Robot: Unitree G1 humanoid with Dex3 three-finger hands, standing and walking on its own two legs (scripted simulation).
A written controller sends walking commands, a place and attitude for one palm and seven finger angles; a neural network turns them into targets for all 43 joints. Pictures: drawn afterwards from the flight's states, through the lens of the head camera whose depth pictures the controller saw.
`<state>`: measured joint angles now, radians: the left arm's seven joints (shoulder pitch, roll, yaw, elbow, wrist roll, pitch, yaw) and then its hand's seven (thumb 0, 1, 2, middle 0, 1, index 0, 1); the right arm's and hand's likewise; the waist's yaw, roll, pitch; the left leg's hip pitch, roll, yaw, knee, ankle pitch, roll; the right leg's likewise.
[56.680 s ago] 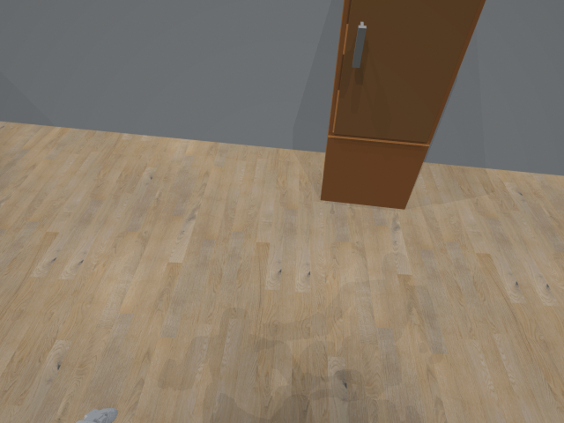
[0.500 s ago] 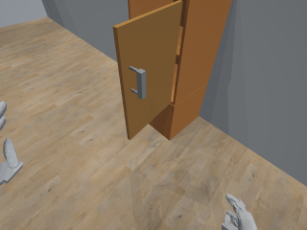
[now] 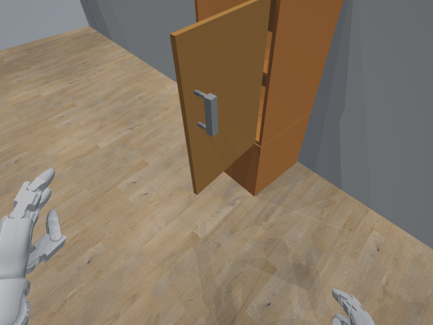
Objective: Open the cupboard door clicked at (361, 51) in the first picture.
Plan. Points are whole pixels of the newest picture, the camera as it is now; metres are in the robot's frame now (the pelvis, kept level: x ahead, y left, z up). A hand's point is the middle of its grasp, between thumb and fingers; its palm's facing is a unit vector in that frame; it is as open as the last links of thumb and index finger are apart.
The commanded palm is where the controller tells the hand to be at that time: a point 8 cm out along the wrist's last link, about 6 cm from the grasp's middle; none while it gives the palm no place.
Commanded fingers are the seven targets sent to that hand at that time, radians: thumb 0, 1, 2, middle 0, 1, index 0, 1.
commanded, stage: let the arm hang, fingers relaxed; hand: left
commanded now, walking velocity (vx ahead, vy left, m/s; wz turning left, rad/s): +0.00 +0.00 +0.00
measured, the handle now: (205, 112) +0.65 +0.08 +0.03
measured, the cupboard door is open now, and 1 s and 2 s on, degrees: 97 97 97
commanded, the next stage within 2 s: look to check the result in 1.04 s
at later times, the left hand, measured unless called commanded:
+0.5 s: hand out of the picture +0.01 +0.21 -0.16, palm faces +0.04 -0.96 -0.28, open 7.3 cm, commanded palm none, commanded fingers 0.00 0.90 0.90 -0.20 -0.30 -0.20 -0.30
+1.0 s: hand out of the picture +0.12 +0.20 -0.15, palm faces +0.01 -0.96 -0.28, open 7.4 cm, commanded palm none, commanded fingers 0.00 0.90 0.90 -0.20 -0.30 -0.20 -0.30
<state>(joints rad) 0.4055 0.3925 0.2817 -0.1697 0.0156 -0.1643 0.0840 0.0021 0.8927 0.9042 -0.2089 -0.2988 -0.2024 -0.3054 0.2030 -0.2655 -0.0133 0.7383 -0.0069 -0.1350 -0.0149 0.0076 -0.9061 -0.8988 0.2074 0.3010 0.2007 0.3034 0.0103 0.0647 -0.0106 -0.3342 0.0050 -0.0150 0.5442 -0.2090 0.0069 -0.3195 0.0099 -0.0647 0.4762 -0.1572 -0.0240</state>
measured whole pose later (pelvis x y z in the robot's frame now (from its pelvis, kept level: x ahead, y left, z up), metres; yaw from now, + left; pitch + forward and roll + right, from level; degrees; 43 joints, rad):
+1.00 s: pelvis +0.04 -0.02 +0.01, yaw +1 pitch -2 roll +0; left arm 0.10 0.24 0.02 1.11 0.01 -0.02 0.01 0.00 0.91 0.90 -0.21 -0.30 -0.20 -0.30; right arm 0.16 -0.27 -0.01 1.12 -0.02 0.00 -0.01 0.00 -0.91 -0.90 0.21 0.30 0.20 0.30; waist -0.01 0.02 0.05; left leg -0.15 0.00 -0.02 0.35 -0.18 -0.01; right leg -0.18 0.00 -0.07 0.38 -0.18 -0.04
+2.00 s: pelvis +0.07 -0.03 +0.01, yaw +0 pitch -1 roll +0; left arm 0.14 0.24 0.02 1.13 0.01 -0.02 0.02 0.00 0.91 0.90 -0.21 -0.30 -0.20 -0.30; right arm 0.17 -0.25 0.00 1.14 -0.02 0.00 -0.02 0.00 -0.91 -0.90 0.21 0.30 0.20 0.30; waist 0.00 0.02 0.05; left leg -0.10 0.02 -0.02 0.32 -0.20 -0.03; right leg -0.12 0.03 -0.06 0.33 -0.19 -0.05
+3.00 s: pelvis +0.07 -0.02 +0.01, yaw +0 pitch -1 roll +0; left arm 0.15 0.25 0.02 1.14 0.01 -0.02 0.01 0.00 0.91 0.90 -0.21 -0.30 -0.20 -0.30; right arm 0.17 -0.25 0.00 1.14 -0.02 0.00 -0.02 0.00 -0.91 -0.90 0.21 0.30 0.20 0.30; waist 0.00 0.02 0.06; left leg -0.10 0.02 -0.02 0.31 -0.20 -0.02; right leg -0.12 0.03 -0.06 0.32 -0.19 -0.05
